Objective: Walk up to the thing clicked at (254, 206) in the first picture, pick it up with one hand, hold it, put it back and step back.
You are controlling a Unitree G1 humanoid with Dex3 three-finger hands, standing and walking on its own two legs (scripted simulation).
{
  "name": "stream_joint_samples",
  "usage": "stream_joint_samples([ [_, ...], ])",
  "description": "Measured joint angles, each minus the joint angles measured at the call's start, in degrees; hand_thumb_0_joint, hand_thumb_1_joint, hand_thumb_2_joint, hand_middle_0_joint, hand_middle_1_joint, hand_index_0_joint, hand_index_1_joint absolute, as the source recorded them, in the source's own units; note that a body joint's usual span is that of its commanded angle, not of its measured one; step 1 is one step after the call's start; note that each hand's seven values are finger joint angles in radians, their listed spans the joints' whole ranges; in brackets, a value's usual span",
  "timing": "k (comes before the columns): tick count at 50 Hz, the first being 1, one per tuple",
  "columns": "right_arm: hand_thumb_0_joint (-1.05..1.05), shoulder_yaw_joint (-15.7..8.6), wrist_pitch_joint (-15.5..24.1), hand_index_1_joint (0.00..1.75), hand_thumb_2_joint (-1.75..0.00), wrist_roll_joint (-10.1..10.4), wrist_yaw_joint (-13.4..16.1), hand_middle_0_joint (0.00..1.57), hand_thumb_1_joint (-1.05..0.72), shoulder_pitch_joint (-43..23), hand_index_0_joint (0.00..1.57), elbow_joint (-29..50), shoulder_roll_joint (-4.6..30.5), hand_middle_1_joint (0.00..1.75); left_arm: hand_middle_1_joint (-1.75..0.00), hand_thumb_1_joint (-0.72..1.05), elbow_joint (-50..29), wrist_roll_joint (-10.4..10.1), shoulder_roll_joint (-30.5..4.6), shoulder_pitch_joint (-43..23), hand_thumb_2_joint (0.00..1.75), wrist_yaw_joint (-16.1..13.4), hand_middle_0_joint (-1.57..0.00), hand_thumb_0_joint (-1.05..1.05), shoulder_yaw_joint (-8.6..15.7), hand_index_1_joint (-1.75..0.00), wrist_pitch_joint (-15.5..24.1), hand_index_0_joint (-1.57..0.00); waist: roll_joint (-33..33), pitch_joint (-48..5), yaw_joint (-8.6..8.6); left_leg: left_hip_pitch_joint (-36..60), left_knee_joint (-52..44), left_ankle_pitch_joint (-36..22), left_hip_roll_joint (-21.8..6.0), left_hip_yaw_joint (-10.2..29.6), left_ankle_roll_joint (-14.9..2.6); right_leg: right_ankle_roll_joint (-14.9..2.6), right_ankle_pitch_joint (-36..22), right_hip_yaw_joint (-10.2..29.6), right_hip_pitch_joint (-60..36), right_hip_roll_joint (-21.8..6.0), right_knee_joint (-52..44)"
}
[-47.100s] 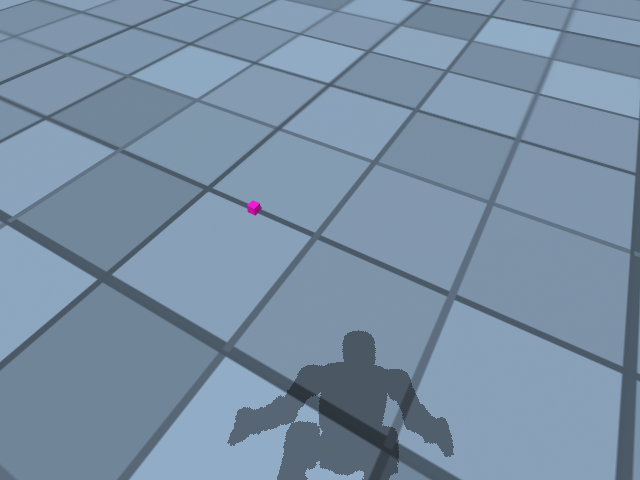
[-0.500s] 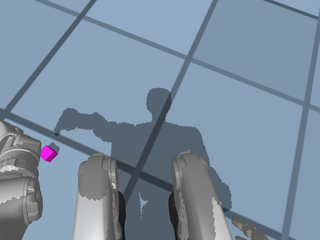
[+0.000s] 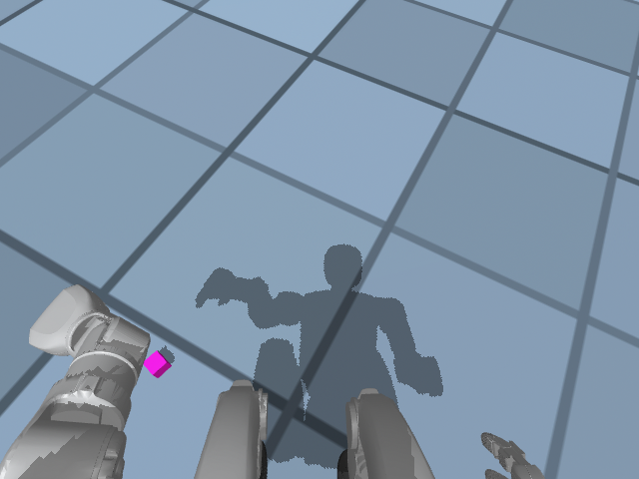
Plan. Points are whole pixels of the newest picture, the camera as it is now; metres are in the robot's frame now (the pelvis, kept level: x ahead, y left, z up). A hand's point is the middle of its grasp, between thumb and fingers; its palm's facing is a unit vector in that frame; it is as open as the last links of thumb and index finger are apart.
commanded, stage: lift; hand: left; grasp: from above
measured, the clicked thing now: (157, 364) +0.38 +0.39 -0.57
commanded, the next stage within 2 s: withdraw in 0.64 s
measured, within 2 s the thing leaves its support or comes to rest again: neither
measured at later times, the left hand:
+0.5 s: hand (98, 267) +0.36 +0.26 +0.04, palm faces -0.18 -0.42 -0.89, open 5.9 cm
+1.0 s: hand (84, 270) +0.35 +0.26 +0.06, palm faces -0.22 -0.41 -0.89, open 8.8 cm
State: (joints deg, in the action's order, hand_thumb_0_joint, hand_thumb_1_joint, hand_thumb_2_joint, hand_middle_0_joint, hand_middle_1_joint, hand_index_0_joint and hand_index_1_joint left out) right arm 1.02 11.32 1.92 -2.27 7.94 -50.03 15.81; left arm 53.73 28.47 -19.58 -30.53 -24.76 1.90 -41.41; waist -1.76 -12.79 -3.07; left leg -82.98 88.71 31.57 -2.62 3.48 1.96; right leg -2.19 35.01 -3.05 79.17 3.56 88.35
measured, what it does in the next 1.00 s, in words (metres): rises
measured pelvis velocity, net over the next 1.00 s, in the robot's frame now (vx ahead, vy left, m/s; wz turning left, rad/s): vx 0.05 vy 0.00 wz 0.02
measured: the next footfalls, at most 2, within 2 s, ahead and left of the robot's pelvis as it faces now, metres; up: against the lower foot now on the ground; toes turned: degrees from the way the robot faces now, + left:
none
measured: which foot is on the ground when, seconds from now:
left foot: down 0.00-1.00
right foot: down 0.00-1.00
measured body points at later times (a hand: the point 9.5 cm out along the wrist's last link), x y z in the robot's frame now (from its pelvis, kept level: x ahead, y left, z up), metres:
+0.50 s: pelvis +0.05 +0.00 +0.12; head +0.13 -0.01 +0.56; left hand +0.37 +0.27 +0.09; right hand +0.14 -0.25 -0.02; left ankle +0.08 +0.14 -0.55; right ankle +0.05 -0.10 -0.55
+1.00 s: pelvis +0.05 +0.00 +0.14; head +0.10 +0.01 +0.59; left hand +0.36 +0.28 +0.11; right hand +0.15 -0.25 +0.02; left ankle +0.08 +0.14 -0.55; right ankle +0.05 -0.10 -0.55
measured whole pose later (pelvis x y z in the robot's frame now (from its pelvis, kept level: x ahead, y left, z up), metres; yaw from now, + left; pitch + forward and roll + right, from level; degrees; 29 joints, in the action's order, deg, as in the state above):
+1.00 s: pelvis +0.05 +0.00 +0.14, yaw +1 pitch +13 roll +0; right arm -0.5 9.5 -0.8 -7.2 12.0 -49.5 15.2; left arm 72.0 27.5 -11.2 -38.3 -31.7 0.9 -44.5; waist -0.4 -7.7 -3.1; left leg -41.9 49.4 20.7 -1.9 0.1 1.2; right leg -1.4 23.7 0.6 39.4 2.5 49.8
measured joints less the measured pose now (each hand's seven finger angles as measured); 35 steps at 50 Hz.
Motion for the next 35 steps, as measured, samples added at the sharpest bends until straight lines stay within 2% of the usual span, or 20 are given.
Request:
stream_joint_samples([
  [9, 0.01, -0.21, -0.28, 0.30, -0.90, 0.24, 0.88, 0.21, -0.92, 2.50, 0.20, -1.38, -1.05, 0.30, -0.13, 0.47, 7.31, -1.28, 2.20, -3.83, 0.32, -3.05, -1.04, 0.00, -1.23, -0.19, -3.74, -0.99, 0.41, 0.36, -1.31, 16.99, -14.41, -2.13, 0.19, -0.09, 0.35, -0.40, -2.17, 0.20, -17.06, -0.22, -14.51],
  [13, 0.01, -0.55, -0.70, 0.30, -0.90, -0.31, 0.43, 0.20, -0.92, 3.51, 0.20, -0.66, -1.10, 0.30, -0.15, 0.48, 10.24, -1.06, 3.39, -6.13, 0.31, -3.71, -1.03, 0.00, -1.49, -0.20, -4.51, -0.99, 0.02, 1.23, -1.52, 21.85, -19.26, -3.26, 0.23, -0.42, 0.30, -0.29, -3.40, 0.55, -21.82, -0.28, -19.36],
  [16, 0.01, -0.92, -1.25, 0.30, -0.90, -0.68, -0.35, 0.20, -0.92, 4.11, 0.20, -0.03, -1.14, 0.30, -0.16, 0.50, 11.09, -0.91, 4.55, -6.81, 0.29, -4.02, -1.04, 0.00, -1.55, -0.20, -4.64, -1.00, -0.26, 2.07, -1.43, 24.71, -22.61, -4.28, 0.32, -0.95, 0.15, -0.12, -4.44, 1.09, -24.45, -0.43, -22.48],
  [23, 0.01, -1.33, -2.59, 0.30, -0.90, -1.40, -2.34, 0.20, -0.92, 5.33, 0.20, 0.62, -1.57, 0.30, -0.18, 0.54, 9.96, -2.06, 7.09, -5.49, 0.25, -5.07, -1.04, 0.00, -0.20, -0.20, -4.64, -1.02, -0.54, 3.56, -0.90, 31.08, -29.51, -6.61, 0.55, -2.05, -0.18, 0.24, -6.81, 2.20, -30.32, -0.76, -28.89],
  [29, 0.01, -1.34, -3.02, 0.30, -0.90, -1.96, -3.16, 0.21, -0.91, 5.86, 0.20, -0.20, -1.62, 0.30, -0.20, 0.59, 11.53, -3.26, 7.38, -5.87, 0.25, -6.35, -1.05, 0.00, 0.22, -0.22, -5.82, -1.04, -0.39, 3.76, -0.60, 36.38, -34.07, -8.21, 0.49, -2.55, -0.33, 0.36, -8.63, 2.73, -35.48, -0.75, -33.54],
  [35, 0.01, -1.40, -2.85, 0.30, -0.90, -1.97, -3.68, 0.21, -0.91, 5.92, 0.20, -0.76, -0.77, 0.30, -0.23, 0.62, 13.39, -3.69, 7.15, -7.19, 0.25, -6.40, -1.05, 0.00, -0.53, -0.24, -7.19, -1.04, -0.50, 4.42, -0.38, 41.07, -37.77, -9.67, 0.58, -2.89, -0.50, 0.55, -10.21, 3.09, -40.13, -0.87, -37.34],
])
